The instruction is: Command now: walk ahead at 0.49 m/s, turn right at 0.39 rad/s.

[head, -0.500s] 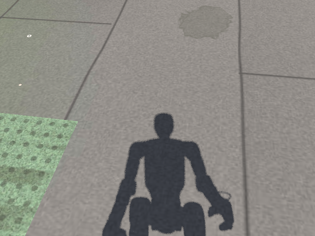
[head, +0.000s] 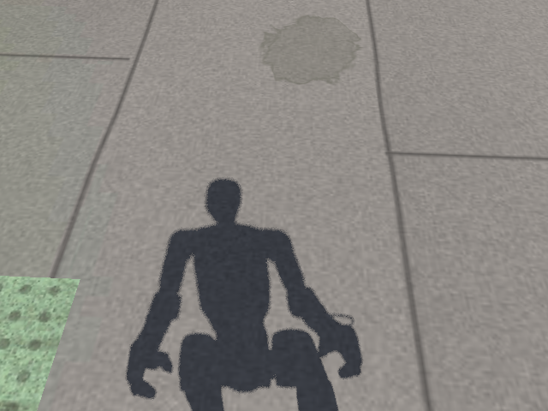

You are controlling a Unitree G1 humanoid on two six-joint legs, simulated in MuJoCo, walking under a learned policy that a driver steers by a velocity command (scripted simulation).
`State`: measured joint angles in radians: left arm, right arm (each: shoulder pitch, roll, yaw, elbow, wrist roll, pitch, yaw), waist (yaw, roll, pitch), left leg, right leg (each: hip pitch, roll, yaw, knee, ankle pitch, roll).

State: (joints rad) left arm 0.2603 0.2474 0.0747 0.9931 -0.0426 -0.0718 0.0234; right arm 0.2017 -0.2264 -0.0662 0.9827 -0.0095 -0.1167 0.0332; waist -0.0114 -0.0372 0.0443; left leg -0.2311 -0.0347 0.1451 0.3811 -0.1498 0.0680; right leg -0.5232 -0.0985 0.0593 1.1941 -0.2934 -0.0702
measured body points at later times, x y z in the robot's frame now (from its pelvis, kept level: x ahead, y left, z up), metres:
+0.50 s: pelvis +0.28 -0.08 -0.01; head +0.32 -0.10 +0.43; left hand +0.48 +0.15 -0.13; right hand +0.29 -0.37 -0.14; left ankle +0.19 +0.10 -0.63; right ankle +0.33 -0.16 -0.74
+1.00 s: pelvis +0.58 -0.12 -0.01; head +0.60 -0.14 +0.44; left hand +0.79 +0.07 -0.13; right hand +0.56 -0.43 -0.10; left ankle +0.68 -0.06 -0.74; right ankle +0.41 -0.18 -0.64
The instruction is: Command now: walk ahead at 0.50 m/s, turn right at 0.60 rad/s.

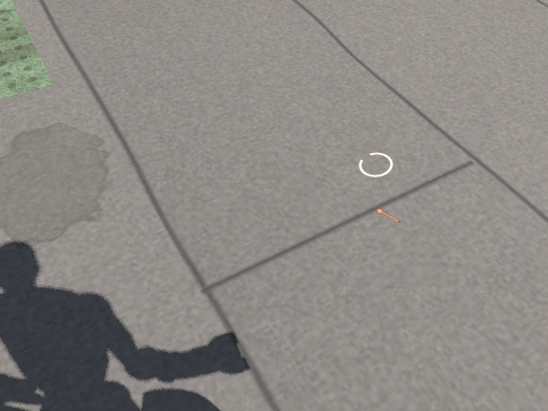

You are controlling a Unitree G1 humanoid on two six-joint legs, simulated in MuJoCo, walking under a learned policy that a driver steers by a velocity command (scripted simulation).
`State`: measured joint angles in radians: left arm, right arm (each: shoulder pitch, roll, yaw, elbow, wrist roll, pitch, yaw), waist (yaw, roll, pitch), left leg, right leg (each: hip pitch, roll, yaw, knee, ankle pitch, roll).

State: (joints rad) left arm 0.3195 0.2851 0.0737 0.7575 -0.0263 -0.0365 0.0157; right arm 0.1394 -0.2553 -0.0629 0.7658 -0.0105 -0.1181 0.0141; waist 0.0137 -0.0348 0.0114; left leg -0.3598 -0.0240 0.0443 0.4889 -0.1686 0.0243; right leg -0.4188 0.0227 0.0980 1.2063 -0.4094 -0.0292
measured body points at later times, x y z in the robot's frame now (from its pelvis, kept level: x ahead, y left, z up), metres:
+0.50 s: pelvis +0.20 -0.05 -0.01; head +0.26 -0.08 +0.44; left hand +0.46 +0.16 -0.09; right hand +0.25 -0.36 -0.12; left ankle +0.17 +0.12 -0.64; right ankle +0.28 -0.15 -0.73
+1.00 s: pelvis +0.28 -0.03 -0.01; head +0.30 -0.03 +0.44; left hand +0.50 +0.17 -0.11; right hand +0.32 -0.33 -0.11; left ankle +0.34 +0.09 -0.73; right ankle +0.28 -0.15 -0.73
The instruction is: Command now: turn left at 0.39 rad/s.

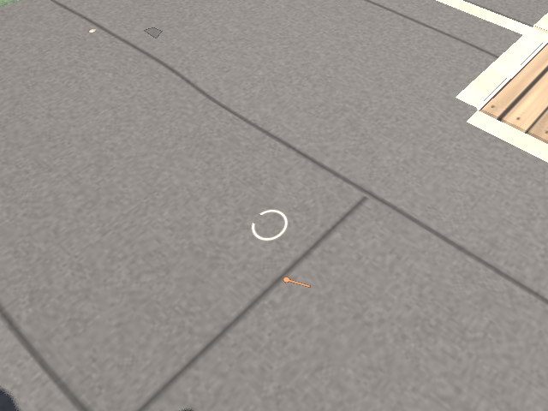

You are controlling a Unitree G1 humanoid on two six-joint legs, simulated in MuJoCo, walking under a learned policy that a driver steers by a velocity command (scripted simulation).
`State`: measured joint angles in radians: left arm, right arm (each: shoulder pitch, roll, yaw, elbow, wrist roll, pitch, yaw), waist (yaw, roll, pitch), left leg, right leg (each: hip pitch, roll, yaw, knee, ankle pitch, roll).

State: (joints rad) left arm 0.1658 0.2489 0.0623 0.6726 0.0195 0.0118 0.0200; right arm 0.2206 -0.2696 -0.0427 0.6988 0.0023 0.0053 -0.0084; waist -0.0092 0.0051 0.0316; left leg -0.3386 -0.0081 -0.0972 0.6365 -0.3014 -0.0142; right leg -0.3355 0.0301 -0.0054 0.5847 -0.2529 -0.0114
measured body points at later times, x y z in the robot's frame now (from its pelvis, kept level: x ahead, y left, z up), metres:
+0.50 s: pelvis -0.01 +0.06 +0.01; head +0.03 +0.10 +0.46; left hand +0.07 +0.38 -0.10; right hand +0.22 -0.17 -0.06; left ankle -0.02 +0.14 -0.73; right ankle +0.03 -0.10 -0.63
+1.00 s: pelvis +0.03 +0.04 +0.02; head +0.05 +0.03 +0.47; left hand -0.03 +0.34 -0.08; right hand +0.31 -0.11 -0.08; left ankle -0.05 +0.16 -0.66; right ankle +0.07 -0.07 -0.73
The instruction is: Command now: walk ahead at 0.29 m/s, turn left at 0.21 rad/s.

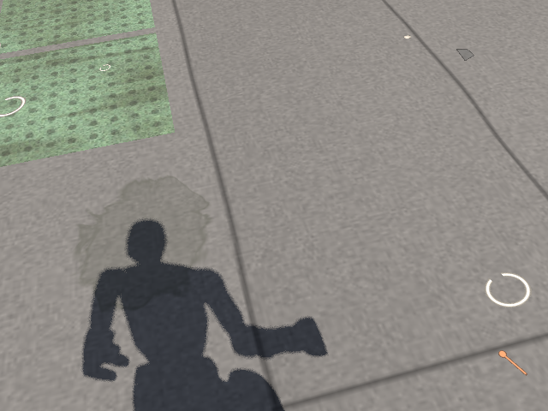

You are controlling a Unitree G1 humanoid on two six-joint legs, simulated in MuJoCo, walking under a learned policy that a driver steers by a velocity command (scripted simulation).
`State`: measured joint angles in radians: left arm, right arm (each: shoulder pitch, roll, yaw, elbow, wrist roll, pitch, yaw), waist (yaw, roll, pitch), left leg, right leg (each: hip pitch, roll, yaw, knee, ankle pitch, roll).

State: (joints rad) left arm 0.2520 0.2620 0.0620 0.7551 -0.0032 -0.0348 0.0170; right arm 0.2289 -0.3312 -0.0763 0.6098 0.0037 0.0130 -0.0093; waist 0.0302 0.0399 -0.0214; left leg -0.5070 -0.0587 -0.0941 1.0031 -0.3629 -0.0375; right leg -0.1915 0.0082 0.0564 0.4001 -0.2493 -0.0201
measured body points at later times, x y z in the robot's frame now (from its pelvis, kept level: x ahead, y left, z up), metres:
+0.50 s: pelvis +0.17 +0.06 +0.00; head +0.20 +0.08 +0.45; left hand +0.35 +0.32 -0.10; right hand +0.20 -0.22 -0.11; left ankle +0.08 +0.15 -0.74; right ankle +0.32 -0.10 -0.68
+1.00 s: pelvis +0.44 +0.02 +0.00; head +0.48 +0.01 +0.45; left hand +0.50 +0.30 -0.12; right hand +0.62 -0.24 -0.10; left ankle +0.57 +0.19 -0.69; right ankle +0.44 -0.07 -0.74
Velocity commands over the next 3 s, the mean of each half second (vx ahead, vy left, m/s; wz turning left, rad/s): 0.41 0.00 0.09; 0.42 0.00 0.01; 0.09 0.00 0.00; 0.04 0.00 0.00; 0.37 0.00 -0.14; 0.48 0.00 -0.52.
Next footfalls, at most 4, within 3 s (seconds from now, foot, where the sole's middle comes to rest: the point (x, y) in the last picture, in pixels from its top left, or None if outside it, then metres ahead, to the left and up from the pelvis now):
0.20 left None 0.12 0.15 -0.78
0.70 right None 0.48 -0.07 -0.78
1.14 left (248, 352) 0.67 0.16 -0.78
1.40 right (347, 383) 0.59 -0.09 -0.78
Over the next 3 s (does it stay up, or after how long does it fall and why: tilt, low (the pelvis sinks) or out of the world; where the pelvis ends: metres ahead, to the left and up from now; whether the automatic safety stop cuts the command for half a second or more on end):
stays up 1.07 -0.03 0.00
